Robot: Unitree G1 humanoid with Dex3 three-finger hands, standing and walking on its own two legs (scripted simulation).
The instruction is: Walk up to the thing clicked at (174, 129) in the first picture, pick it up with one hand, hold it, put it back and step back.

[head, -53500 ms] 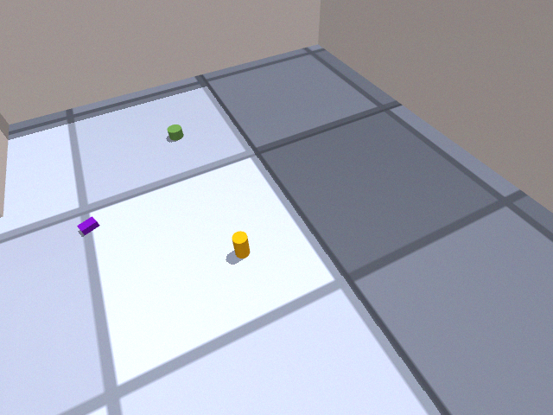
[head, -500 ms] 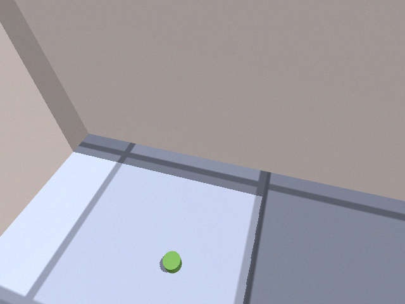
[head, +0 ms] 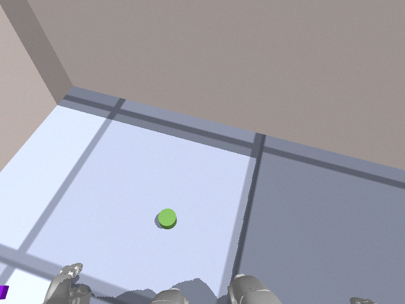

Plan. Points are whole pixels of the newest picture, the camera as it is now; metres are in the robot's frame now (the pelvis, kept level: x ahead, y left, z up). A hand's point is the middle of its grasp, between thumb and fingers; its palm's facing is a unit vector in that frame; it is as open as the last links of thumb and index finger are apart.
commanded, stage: step back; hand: left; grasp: from above
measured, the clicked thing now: (167, 218) +0.50 +0.16 -0.73
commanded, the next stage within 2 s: none
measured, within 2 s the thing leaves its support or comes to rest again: neither
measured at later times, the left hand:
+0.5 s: hand out of the picture +0.00 +0.25 -0.13, palm faces -0.09 -0.91 -0.41, open 7.4 cm
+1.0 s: hand out of the picture -0.15 +0.27 -0.15, palm faces -0.09 -0.92 -0.39, open 7.4 cm
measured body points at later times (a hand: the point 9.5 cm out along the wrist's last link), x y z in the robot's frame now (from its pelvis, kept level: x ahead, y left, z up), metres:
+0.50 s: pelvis -0.11 -0.01 +0.00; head -0.07 -0.03 +0.45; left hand +0.00 +0.29 -0.10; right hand -0.04 -0.33 -0.12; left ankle -0.08 +0.11 -0.66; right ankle -0.10 -0.13 -0.72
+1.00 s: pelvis -0.26 +0.00 +0.00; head -0.20 +0.02 +0.45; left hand -0.15 +0.32 -0.12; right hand -0.16 -0.31 -0.10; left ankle -0.17 +0.12 -0.72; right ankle -0.32 -0.14 -0.67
